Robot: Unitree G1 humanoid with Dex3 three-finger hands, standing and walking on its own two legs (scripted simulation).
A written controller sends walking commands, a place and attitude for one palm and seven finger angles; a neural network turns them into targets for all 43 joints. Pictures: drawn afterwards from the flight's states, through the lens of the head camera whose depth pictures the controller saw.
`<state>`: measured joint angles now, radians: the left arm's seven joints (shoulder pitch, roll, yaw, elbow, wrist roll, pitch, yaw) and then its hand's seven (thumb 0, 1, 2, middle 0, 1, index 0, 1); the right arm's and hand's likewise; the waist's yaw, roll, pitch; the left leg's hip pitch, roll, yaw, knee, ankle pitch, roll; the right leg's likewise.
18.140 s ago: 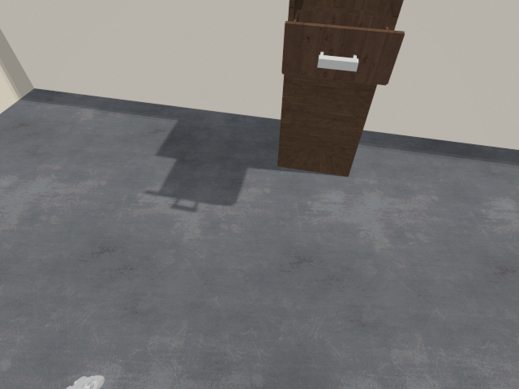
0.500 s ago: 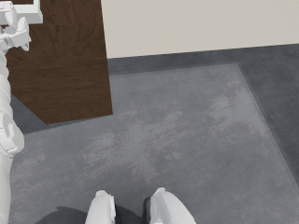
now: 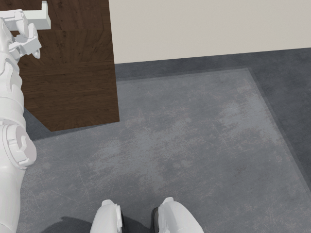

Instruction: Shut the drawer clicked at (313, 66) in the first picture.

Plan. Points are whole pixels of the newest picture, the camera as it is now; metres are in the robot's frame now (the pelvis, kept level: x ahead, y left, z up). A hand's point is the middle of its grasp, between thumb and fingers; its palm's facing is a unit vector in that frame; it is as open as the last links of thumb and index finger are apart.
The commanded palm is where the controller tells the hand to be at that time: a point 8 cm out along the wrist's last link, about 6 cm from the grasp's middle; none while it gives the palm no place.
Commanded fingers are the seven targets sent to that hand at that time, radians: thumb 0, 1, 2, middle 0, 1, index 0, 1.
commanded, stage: pull the fist back off the drawer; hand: left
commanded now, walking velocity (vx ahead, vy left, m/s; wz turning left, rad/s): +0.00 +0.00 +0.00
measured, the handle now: (20, 13) +0.63 +0.26 +0.10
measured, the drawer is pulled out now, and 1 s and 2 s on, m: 0.00 0.00 0.00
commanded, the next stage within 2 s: draw the hand back to the body in 0.18 s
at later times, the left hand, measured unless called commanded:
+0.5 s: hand (26, 50) +0.50 +0.22 +0.12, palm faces +0.12 -0.99 -0.02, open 3.3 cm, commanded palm +0.45 +0.26 +0.13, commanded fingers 0.00 0.90 0.90 -1.40 -1.60 -1.40 -1.60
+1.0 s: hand out of the picture +0.34 +0.23 +0.17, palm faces +0.32 -0.91 -0.25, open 3.3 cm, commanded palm +0.29 +0.27 +0.19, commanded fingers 0.00 0.90 0.90 -1.40 -1.60 -1.40 -1.60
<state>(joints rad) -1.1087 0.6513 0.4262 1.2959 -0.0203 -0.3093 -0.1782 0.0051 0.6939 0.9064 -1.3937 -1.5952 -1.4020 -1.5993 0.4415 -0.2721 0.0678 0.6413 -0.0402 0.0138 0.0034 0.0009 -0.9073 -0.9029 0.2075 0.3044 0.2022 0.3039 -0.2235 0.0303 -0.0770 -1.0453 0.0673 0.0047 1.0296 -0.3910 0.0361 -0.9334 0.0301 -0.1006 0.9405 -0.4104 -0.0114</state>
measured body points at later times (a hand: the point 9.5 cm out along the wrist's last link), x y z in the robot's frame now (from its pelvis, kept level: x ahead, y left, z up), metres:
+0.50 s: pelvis +0.05 +0.00 +0.03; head +0.14 +0.00 +0.47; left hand +0.49 +0.27 +0.12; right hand +0.08 -0.26 -0.09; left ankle +0.04 +0.09 -0.67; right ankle +0.01 -0.12 -0.67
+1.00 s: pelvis +0.04 -0.02 +0.07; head +0.05 -0.03 +0.52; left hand +0.32 +0.28 +0.18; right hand +0.24 -0.24 -0.02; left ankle +0.04 +0.09 -0.67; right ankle +0.01 -0.12 -0.67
